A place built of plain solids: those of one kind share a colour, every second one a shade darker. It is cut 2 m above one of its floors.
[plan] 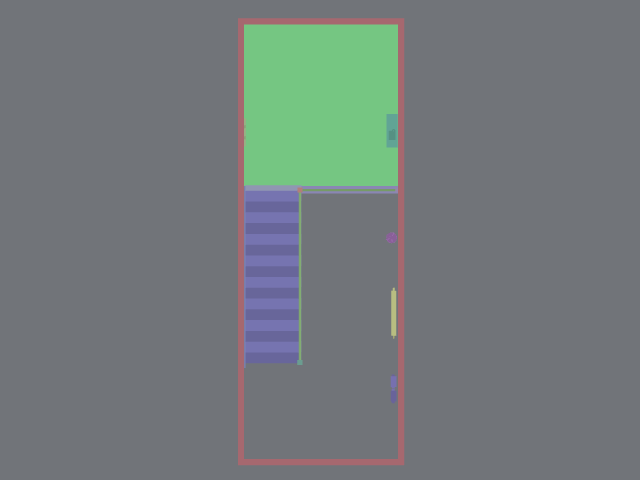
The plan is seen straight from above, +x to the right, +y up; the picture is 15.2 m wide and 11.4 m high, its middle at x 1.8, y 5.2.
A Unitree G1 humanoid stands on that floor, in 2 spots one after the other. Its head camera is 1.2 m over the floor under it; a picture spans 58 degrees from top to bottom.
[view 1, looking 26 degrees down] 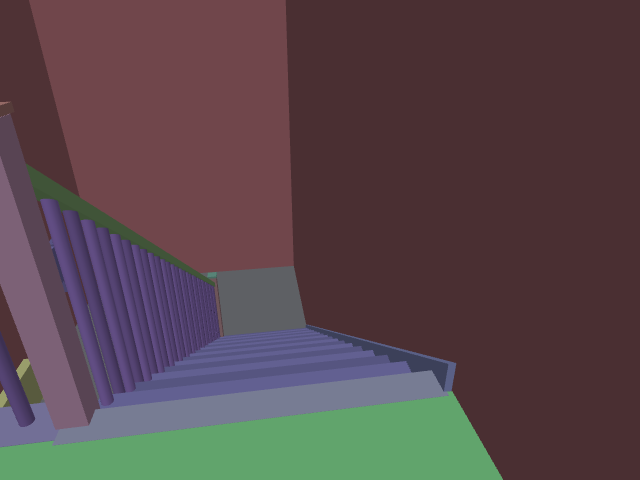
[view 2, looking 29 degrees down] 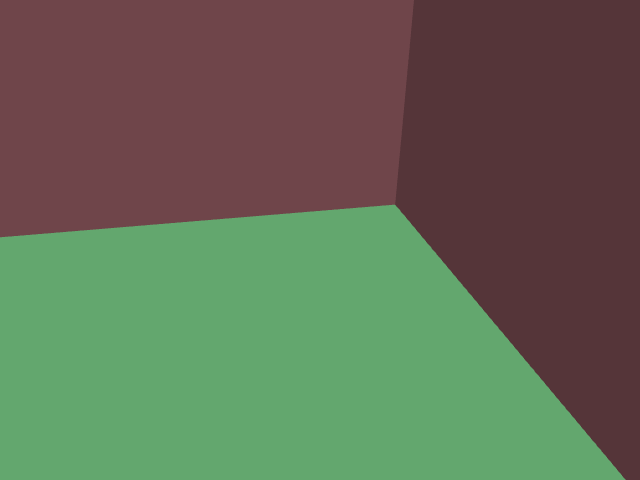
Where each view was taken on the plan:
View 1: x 0.67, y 7.58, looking -99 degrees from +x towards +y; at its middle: wall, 4.75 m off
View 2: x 2.51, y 9.32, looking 169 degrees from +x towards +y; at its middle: upper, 2.48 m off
